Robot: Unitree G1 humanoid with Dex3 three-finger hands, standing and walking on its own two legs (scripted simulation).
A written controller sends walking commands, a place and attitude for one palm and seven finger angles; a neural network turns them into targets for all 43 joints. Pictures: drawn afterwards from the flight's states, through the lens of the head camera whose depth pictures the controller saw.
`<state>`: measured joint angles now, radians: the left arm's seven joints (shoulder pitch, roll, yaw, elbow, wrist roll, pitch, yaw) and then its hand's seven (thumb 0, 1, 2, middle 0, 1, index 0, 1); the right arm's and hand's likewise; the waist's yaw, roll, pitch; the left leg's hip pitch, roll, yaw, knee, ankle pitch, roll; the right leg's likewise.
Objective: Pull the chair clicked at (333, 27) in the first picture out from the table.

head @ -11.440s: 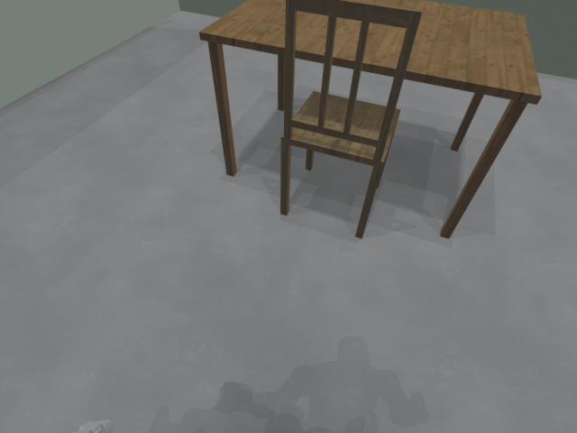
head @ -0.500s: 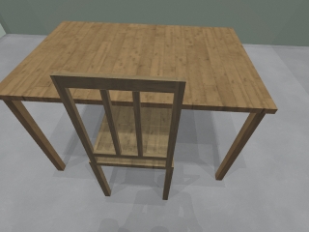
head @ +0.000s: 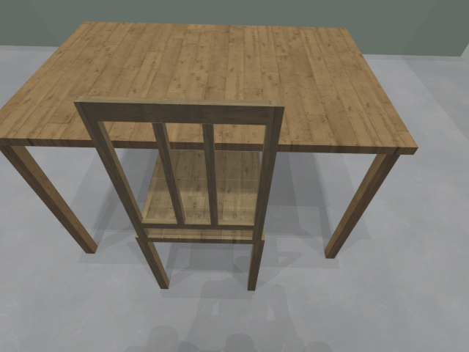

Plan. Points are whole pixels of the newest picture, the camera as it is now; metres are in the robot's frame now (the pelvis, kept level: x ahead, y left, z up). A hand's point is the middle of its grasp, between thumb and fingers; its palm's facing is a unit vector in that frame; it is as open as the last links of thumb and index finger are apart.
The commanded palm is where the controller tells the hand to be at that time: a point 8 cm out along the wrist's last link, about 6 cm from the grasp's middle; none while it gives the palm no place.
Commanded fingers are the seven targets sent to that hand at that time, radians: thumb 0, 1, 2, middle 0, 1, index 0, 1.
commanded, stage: look again from close up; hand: left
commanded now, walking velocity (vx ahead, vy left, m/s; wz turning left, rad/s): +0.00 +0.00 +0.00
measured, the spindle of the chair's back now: (172, 180) +0.50 +0.18 -0.05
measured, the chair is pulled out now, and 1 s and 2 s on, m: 0.00 0.00 0.00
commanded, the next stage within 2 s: shuffle to correct the standing spot in 1.04 s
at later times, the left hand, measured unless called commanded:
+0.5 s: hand out of the picture +0.00 +0.21 -0.17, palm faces -0.01 -0.98 -0.19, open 7.4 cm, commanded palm none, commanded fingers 0.00 0.90 0.90 -0.20 -0.30 -0.20 -0.30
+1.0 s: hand out of the picture +0.01 +0.20 -0.18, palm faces +0.00 -0.99 -0.17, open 7.4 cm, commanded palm none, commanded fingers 0.00 0.90 0.90 -0.20 -0.30 -0.20 -0.30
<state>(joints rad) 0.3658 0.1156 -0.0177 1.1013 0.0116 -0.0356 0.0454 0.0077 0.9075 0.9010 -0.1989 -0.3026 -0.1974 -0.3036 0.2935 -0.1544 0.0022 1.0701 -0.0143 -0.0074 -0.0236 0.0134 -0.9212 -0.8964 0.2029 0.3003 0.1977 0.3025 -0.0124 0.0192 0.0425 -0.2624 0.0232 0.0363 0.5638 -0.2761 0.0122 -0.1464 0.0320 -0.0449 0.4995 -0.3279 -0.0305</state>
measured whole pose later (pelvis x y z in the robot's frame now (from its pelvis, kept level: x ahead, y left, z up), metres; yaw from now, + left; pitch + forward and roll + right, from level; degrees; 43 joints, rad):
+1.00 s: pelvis +0.02 +0.04 +0.01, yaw -1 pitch -1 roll +0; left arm 0.31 0.16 -0.02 1.11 0.01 -0.01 0.04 0.01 0.91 0.90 -0.20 -0.30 -0.20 -0.30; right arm 0.24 -0.16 0.01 1.12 -0.01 -0.02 -0.03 0.00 -0.92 -0.90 0.20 0.30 0.20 0.30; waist 0.01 -0.03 0.04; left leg -0.18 -0.05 0.09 0.43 -0.24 0.07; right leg -0.11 -0.04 0.00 0.44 -0.32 0.03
